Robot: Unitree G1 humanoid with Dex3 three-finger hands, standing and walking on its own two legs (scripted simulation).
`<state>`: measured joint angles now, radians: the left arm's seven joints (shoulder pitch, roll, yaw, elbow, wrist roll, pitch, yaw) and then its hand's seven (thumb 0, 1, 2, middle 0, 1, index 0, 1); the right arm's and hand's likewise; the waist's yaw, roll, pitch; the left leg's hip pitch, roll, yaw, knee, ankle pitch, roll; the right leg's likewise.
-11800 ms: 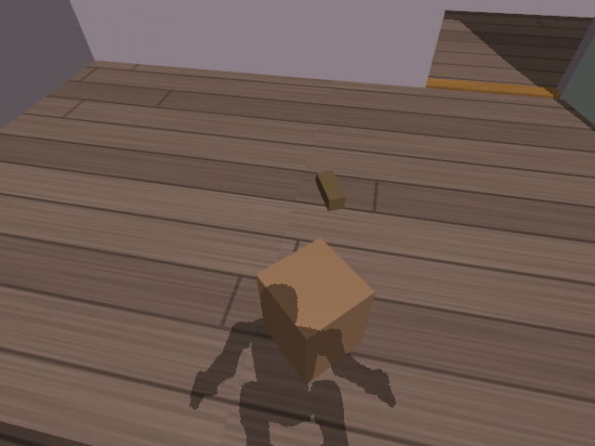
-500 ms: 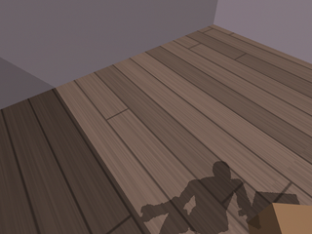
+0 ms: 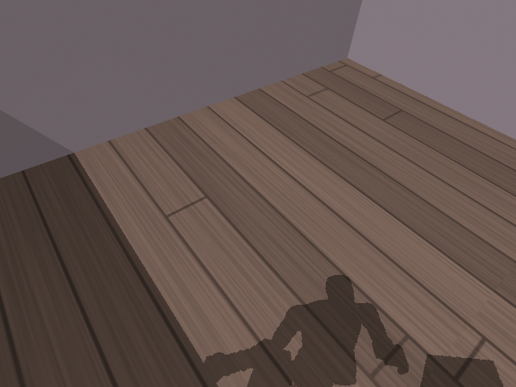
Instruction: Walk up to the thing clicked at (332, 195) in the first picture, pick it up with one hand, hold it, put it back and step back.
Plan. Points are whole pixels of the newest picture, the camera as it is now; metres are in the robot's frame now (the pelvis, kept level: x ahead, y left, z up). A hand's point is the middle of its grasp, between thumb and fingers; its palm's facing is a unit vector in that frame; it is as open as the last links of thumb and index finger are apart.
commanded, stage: walk up
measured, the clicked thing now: out of the picture +0.59 -1.24 -0.74
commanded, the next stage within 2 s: none
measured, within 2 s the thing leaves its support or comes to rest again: neither
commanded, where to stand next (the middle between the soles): +0.70 -0.03 m, yaw +2 degrees
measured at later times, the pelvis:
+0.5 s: pelvis +0.22 -0.04 +0.00, yaw +0 degrees
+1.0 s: pelvis +0.42 -0.01 +0.00, yaw +1 degrees
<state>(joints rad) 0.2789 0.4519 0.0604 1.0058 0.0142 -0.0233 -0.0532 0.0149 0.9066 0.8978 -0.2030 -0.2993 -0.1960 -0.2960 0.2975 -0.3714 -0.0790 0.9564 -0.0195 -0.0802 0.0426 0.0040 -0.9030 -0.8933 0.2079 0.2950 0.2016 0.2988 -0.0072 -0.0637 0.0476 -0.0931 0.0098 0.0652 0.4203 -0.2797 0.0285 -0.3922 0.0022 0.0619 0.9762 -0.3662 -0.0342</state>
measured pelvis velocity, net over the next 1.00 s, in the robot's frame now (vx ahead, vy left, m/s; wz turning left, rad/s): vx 0.42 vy -0.01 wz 0.01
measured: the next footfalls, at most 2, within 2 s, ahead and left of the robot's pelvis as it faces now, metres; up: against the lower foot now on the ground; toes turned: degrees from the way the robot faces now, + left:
right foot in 0.26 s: +0.29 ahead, -0.14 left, +0.00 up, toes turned -3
left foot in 0.72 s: +0.46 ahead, +0.12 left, +0.00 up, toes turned +6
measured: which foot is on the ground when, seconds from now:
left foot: down 0.00-0.30, up 0.32-0.70, down 0.72-1.00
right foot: up 0.00-0.24, down 0.26-0.76, up 0.78-1.00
